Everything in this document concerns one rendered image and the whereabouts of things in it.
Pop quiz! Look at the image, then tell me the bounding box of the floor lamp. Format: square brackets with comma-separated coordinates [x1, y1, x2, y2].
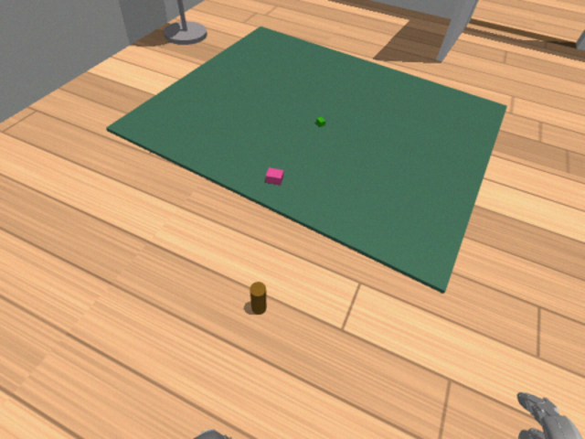
[164, 0, 207, 45]

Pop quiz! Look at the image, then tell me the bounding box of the right robot hand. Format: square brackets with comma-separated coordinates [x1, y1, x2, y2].
[517, 392, 583, 439]

